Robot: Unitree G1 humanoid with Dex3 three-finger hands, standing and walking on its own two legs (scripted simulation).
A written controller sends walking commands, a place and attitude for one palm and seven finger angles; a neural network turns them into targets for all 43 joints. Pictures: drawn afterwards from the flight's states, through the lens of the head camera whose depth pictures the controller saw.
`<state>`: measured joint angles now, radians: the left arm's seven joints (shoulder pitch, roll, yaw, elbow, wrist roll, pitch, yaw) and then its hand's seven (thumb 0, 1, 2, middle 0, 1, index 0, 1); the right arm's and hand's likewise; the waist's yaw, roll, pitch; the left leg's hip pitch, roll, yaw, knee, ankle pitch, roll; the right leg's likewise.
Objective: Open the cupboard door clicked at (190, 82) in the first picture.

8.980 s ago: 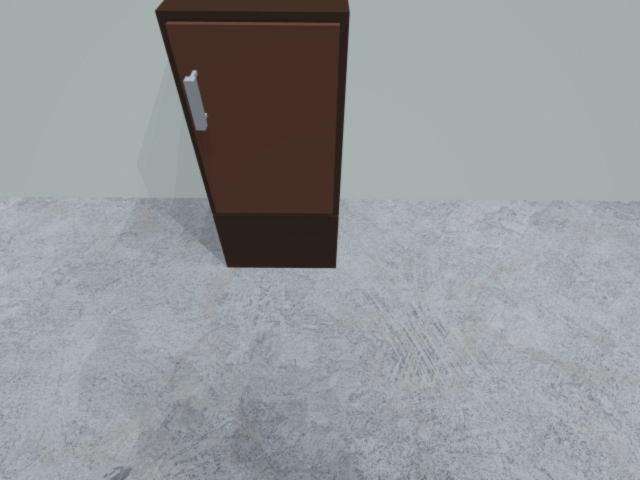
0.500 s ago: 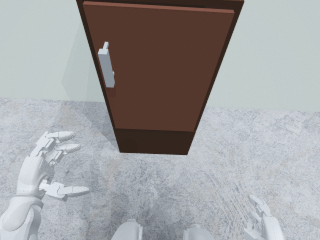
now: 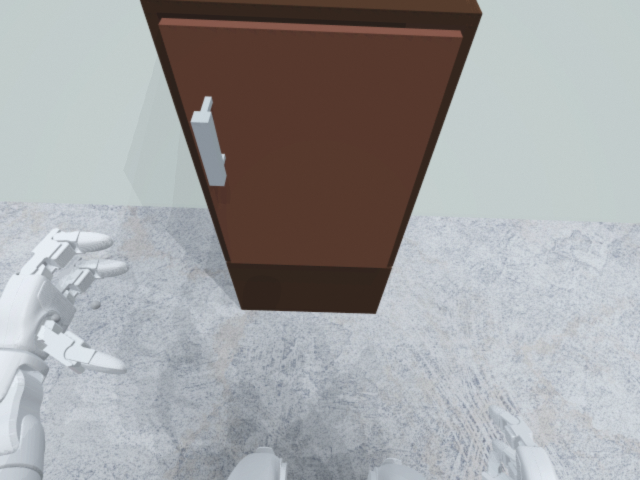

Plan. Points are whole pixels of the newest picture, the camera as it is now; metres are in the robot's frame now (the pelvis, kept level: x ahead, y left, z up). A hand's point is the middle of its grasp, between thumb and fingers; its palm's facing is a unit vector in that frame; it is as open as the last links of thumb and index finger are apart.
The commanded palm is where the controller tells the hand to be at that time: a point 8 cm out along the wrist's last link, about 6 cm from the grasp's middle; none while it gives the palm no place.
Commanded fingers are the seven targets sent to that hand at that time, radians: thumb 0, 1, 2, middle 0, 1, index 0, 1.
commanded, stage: raise the hand with hooked fingers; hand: left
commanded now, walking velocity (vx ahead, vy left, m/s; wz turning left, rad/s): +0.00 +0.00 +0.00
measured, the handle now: (212, 142) +0.59 +0.21 +0.04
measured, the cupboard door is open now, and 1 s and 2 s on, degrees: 0 0 0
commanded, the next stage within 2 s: move the hooked fingers beside the handle in 0.46 s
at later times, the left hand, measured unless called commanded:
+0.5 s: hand (103, 310) +0.28 +0.27 +0.06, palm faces +0.05 -1.00 -0.03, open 14.0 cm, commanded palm +0.26 +0.31 +0.06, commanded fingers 0.00 -0.50 0.30 -0.30 -1.20 -0.30 -1.20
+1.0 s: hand (129, 256) +0.36 +0.26 +0.06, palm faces +0.03 -1.00 -0.02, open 14.0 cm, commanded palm +0.34 +0.32 +0.06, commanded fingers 0.00 -0.50 0.30 -0.30 -1.20 -0.30 -1.20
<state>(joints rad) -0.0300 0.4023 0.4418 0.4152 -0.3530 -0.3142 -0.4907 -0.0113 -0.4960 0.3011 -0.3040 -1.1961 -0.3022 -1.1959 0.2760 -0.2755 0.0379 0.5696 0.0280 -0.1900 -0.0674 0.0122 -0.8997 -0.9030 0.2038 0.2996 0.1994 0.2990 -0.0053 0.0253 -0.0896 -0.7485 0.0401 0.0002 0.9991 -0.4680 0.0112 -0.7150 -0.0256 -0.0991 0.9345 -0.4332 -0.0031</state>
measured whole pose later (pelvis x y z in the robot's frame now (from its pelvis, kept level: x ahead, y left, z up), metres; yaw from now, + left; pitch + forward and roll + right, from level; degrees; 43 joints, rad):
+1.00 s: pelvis -0.01 +0.00 +0.00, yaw -1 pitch +14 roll -2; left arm -0.34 0.46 0.47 0.73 -0.28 -0.34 -0.48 -0.01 -0.50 0.30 -0.30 -1.20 -0.30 -1.20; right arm 0.30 -0.28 0.04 0.58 0.02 -0.14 -0.07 0.01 -0.90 -0.90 0.20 0.30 0.20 0.30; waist -0.05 0.01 -0.09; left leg -0.80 0.05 0.01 1.01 -0.46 0.01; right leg -0.78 -0.02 -0.08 0.95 -0.42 -0.01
